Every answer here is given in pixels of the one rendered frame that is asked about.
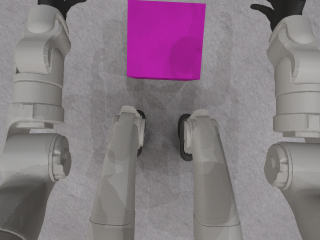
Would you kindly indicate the robot left hand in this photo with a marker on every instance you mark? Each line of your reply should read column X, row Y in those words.
column 62, row 5

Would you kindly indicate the robot left forearm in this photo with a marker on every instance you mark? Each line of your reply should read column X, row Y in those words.
column 38, row 75

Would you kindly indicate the robot right upper arm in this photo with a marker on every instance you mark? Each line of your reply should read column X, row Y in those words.
column 294, row 168

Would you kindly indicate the robot left upper arm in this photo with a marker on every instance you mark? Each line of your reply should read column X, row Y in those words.
column 31, row 164

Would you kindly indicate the robot right forearm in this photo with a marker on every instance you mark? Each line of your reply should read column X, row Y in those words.
column 294, row 54

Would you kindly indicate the robot left shin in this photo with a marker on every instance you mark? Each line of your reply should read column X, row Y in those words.
column 127, row 109

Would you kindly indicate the robot left foot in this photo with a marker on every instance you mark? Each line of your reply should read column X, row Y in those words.
column 143, row 116

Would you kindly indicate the carton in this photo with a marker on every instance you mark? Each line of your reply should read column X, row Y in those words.
column 165, row 40

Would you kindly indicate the robot right hand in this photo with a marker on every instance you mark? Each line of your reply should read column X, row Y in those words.
column 281, row 9

